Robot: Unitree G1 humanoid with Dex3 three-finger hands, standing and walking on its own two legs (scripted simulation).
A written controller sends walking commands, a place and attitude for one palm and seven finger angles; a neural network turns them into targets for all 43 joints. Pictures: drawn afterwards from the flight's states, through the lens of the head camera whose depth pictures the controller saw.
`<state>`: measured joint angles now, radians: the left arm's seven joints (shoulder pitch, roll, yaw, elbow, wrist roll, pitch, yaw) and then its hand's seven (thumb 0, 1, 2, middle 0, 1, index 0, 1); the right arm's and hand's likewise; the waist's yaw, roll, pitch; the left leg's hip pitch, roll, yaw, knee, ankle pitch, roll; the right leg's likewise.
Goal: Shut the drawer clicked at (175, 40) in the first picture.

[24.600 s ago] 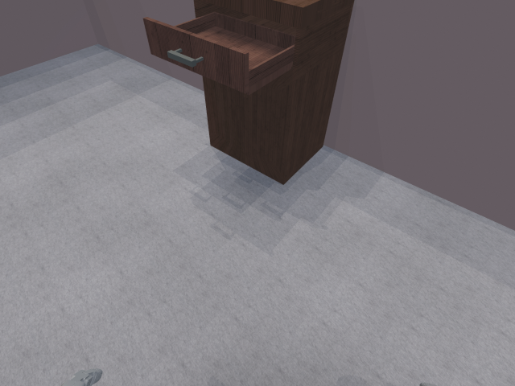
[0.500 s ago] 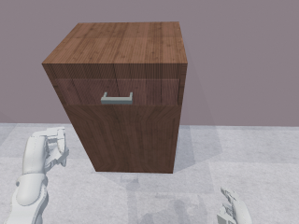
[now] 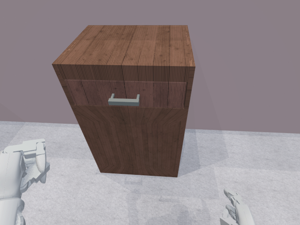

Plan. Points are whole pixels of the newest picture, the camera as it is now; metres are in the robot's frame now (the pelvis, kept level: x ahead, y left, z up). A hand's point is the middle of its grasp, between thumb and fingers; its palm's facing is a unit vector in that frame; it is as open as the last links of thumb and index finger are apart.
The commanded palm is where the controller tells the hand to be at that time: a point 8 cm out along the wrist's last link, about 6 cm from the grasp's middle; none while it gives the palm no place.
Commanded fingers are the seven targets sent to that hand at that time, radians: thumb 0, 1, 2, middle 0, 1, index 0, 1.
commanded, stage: step back with the hand held close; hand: left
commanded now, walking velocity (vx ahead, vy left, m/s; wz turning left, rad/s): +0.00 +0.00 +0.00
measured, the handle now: (124, 99) +0.60 +0.20 -0.02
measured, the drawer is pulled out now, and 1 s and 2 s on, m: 0.00 0.00 0.00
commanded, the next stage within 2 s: stop stepping back and stand still in 1.34 s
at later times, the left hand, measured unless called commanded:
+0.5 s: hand (32, 170) +0.16 +0.26 +0.16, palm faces +0.26 -0.81 -0.53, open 3.2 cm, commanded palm +0.11 +0.30 +0.17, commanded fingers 0.00 0.90 0.90 -1.40 -1.60 -1.40 -1.60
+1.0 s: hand out of the picture +0.07 +0.28 +0.16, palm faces +0.41 -0.75 -0.53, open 3.2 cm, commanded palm +0.00 +0.31 +0.17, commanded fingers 0.00 0.90 0.90 -1.40 -1.60 -1.40 -1.60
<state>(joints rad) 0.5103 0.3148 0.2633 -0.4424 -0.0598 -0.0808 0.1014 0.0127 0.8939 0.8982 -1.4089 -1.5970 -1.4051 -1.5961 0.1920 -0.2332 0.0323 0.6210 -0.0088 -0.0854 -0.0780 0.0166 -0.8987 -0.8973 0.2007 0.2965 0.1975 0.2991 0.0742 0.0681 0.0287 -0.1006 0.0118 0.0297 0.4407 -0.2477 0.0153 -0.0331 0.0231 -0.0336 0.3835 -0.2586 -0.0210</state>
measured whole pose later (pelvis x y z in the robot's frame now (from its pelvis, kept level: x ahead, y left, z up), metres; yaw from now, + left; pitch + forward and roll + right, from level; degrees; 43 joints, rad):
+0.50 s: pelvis -0.03 +0.03 +0.00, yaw -2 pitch +0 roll -1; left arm 0.65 0.43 0.38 -0.57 -0.05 -0.19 0.11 0.01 0.89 0.90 -1.41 -1.60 -1.40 -1.59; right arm 0.19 -0.23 -0.02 0.53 0.00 0.02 -0.07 0.02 -0.90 -0.90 0.20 0.30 0.20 0.30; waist 0.00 0.01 0.04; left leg -0.27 -0.01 0.08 0.46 -0.19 0.06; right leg -0.24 0.00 0.02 0.44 -0.21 0.02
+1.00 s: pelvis -0.12 +0.02 -0.02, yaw +3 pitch +2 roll -3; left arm 0.61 0.42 0.44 -0.59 -0.01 -0.29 0.13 0.01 0.89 0.90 -1.41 -1.60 -1.41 -1.60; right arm 0.21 -0.22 -0.02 0.57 -0.01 -0.09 -0.06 0.02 -0.90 -0.90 0.20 0.30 0.20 0.30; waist -0.01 0.03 0.03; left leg -0.50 0.02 0.05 0.57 -0.14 0.06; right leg -0.27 0.08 0.06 0.57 -0.35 -0.01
